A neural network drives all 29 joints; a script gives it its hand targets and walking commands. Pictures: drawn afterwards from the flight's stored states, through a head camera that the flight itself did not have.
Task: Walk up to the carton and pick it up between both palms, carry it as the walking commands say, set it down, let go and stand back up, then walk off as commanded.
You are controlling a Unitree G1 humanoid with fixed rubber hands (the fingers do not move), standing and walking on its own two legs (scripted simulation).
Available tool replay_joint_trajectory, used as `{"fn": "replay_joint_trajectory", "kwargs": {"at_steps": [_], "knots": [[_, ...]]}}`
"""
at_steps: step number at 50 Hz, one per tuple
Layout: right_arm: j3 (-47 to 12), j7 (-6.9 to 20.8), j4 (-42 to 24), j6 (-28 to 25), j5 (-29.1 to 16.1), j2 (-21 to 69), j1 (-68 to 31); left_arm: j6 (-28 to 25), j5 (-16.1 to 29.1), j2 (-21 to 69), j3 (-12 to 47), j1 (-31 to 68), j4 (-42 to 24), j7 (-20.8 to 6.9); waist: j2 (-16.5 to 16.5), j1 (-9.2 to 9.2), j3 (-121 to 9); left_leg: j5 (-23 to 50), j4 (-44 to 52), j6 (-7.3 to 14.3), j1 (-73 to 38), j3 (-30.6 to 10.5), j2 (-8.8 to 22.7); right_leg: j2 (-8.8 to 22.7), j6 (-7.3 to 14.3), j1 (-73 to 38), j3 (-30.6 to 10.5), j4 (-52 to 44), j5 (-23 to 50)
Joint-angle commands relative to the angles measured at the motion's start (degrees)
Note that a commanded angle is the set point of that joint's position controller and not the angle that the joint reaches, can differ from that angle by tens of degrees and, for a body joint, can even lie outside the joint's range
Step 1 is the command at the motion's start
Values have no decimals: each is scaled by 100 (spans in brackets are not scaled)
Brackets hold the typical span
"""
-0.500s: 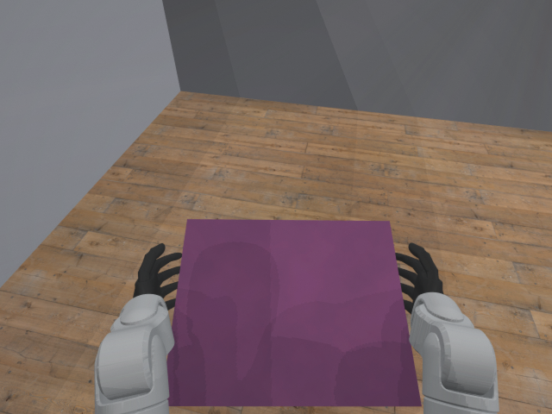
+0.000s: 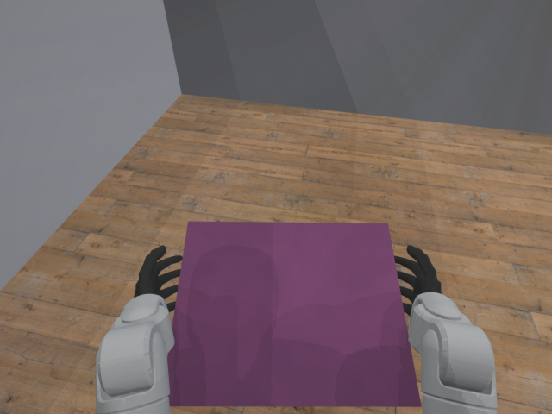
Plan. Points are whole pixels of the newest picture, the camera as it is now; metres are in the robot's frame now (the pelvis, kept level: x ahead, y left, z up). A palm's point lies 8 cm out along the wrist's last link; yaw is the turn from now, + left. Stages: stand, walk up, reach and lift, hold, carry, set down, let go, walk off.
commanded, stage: carry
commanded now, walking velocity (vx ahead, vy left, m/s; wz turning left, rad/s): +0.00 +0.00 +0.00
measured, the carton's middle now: (286, 319) +0.28 +0.00 -0.01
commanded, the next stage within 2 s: hold in 0.16 s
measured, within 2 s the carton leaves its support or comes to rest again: neither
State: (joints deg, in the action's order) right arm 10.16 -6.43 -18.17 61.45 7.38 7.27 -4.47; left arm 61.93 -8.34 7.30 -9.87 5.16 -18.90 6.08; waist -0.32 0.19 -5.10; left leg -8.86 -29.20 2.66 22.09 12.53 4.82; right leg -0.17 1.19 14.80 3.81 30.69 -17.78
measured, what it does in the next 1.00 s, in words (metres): stands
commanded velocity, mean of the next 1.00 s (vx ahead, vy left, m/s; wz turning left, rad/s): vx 0.00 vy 0.00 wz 0.00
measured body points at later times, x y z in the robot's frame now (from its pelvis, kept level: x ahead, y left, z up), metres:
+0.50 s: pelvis +0.00 +0.00 +0.01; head -0.03 +0.02 +0.45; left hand +0.29 +0.20 +0.04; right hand +0.32 -0.16 +0.04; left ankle +0.07 +0.09 -0.73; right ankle -0.02 -0.10 -0.73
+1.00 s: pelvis +0.00 +0.00 +0.01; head +0.01 +0.02 +0.45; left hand +0.30 +0.20 +0.00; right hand +0.32 -0.17 +0.00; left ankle +0.08 +0.09 -0.73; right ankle -0.02 -0.10 -0.73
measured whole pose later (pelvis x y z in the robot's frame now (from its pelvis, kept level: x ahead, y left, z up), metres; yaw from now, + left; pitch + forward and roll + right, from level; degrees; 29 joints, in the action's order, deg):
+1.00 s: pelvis +0.00 +0.00 +0.01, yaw -2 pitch -2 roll +0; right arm 22.1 5.4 27.5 27.2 18.2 5.8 -19.3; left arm 31.4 -18.6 7.2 -22.7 17.0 18.6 -2.0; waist -2.8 3.2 2.8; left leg -6.7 -24.1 2.6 15.9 7.5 0.5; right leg -0.3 1.8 10.0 1.1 28.3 -16.6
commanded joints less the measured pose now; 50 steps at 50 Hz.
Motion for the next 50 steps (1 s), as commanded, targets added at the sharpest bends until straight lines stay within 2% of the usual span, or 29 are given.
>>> {"fn": "replay_joint_trajectory", "kwargs": {"at_steps": [1,8,9,10,11,12,14,15,16,17,19,21,23,25,27,29,30,32,34,38,43,50], "knots": [[-3919,1306,-346,-46,-1933,4404,-2535,-95,1944,4488,3923,2504,-317,-1299,81,-8,-1139,181,461,30,-1084,-890,664,679,221,264,-648,-619,548],[-3883,1346,-185,-212,-1878,4390,-2558,-260,1872,4477,3867,2510,-158,-1339,75,-7,-1162,219,473,56,-1115,-888,651,670,228,239,-637,-619,584],[-1872,1356,1825,-906,-56,2379,-1515,-797,-117,2466,1856,1320,1853,-1223,-121,131,1753,-990,859,-89,-2234,-1364,-838,-220,210,1180,-718,-1503,-848],[-1472,1338,2900,-1507,-444,1399,-2272,-1319,284,1501,1211,2033,3229,-1212,-209,62,1342,-865,741,-176,-2274,-1385,-804,-139,343,1494,-873,-1299,-711],[-1996,1361,2466,-1981,-637,1808,-2063,-1815,599,1851,1851,2129,2333,-1276,13,32,639,-114,674,-247,-2368,-1352,-816,-130,288,989,-941,-1186,126],[-2505,1428,2259,-2311,-822,2041,-2238,-2066,718,2274,2112,2072,1798,-1248,210,271,-98,522,561,-282,-2704,-1427,-855,-151,311,808,-994,-978,651],[-3447,1572,1601,-2694,-1180,2487,-3014,-2288,955,3115,2485,2302,1248,-1189,-2,669,-1834,1762,314,-241,-3436,-1573,-895,-244,324,373,-1048,-714,1435],[-3702,1645,1241,-2894,-1322,2641,-3372,-2388,1121,3341,2752,2586,948,-1217,-124,673,-2441,2383,131,-195,-3812,-1633,-856,-264,287,409,-1075,-685,1672],[-3691,1692,1154,-3011,-1329,2733,-3744,-2430,1272,3454,3000,3083,774,-1271,-200,521,-2701,2658,12,-151,-4029,-1695,-811,-264,241,582,-1075,-723,1697],[-3581,1738,1338,-3065,-1282,2812,-3986,-2429,1314,3501,3056,3409,756,-1302,-224,400,-2664,2587,-10,-114,-4129,-1707,-799,-241,246,830,-1070,-813,1507],[-3269,1821,2141,-3059,-1046,2929,-3690,-2324,1197,3562,2882,3545,1157,-1377,-256,221,-2097,1853,109,-76,-4092,-1666,-857,-116,345,1249,-1083,-1044,991],[-3002,1936,2812,-3024,-855,3098,-3705,-2188,986,3752,2619,3474,1911,-1489,-216,190,-1395,1185,252,-105,-3970,-1635,-898,-18,461,1536,-1087,-1235,425],[-2744,2071,3218,-2964,-755,3330,-3987,-2105,905,4058,2505,3658,2502,-1633,-177,124,-953,718,368,-157,-3883,-1622,-891,19,535,1632,-1066,-1358,28],[-2465,2202,3559,-2872,-660,3588,-4145,-2052,854,4366,2434,3898,2938,-1766,-166,34,-710,470,483,-195,-3848,-1633,-860,31,554,1594,-1041,-1426,-106],[-2256,2324,3792,-2779,-607,3802,-4217,-2018,772,4598,2294,4008,3281,-1870,-117,20,-556,482,594,-205,-3835,-1646,-826,16,528,1459,-1031,-1456,-35],[-2136,2438,3916,-2701,-604,3950,-4353,-1996,685,4717,2132,4017,3507,-1939,-65,70,-487,674,688,-199,-3791,-1649,-792,-26,487,1249,-1033,-1473,151],[-2440,2552,3894,-2689,-593,4682,-3898,-2032,672,4763,2432,3140,3549,-2061,-196,421,-390,1302,866,-86,-4054,-1928,-605,-122,484,890,-1163,-1675,606],[-2250,2637,3793,-2701,-502,4432,-4038,-2079,561,4702,2273,3234,3472,-2107,-18,494,-365,1458,1026,-107,-3874,-1879,-590,-222,408,548,-1128,-1657,749],[-2021,2680,3945,-2764,-391,4245,-4052,-2164,477,4596,2137,3361,3576,-2153,65,447,-190,1128,1121,-108,-3749,-1817,-598,-244,397,433,-1111,-1682,556],[-1804,2753,4138,-3145,-321,4238,-4443,-2502,486,4616,2068,3826,3623,-2263,97,394,-252,620,948,-130,-3857,-1798,-635,-161,543,797,-1190,-1648,129],[-1701,2701,4229,-3535,-181,4368,-4658,-2893,408,4663,2010,4042,3777,-2319,21,305,-638,718,584,-123,-3721,-1781,-658,-135,559,1213,-1203,-1408,132],[-1492,2645,4426,-3825,18,4274,-4601,-3251,154,4572,1728,3871,4053,-2288,-12,256,-1040,943,248,-96,-3151,-1827,-673,-196,453,1583,-1106,-955,345]]}}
